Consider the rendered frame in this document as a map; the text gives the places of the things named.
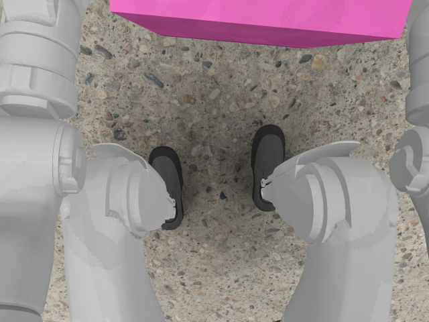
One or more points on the left robot forearm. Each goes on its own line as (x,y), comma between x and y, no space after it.
(39,46)

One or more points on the left robot shin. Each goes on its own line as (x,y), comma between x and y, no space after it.
(165,204)

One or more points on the carton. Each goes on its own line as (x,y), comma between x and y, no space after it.
(286,23)

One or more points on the robot right upper arm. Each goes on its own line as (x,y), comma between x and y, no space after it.
(409,171)

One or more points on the right robot forearm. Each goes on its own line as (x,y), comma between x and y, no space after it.
(417,44)

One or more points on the robot left upper arm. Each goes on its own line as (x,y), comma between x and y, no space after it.
(41,162)

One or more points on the robot right foot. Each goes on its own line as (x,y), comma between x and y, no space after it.
(268,152)

